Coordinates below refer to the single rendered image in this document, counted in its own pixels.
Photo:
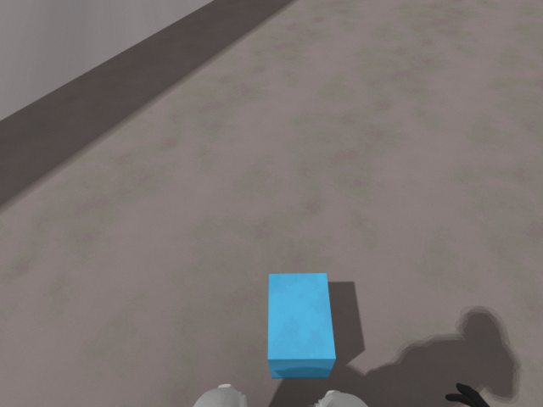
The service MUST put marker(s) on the carton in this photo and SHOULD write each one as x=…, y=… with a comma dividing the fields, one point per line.
x=300, y=329

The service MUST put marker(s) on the robot left thigh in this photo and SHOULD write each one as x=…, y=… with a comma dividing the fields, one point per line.
x=222, y=397

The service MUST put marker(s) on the right robot hand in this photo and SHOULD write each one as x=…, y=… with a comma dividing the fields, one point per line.
x=469, y=396

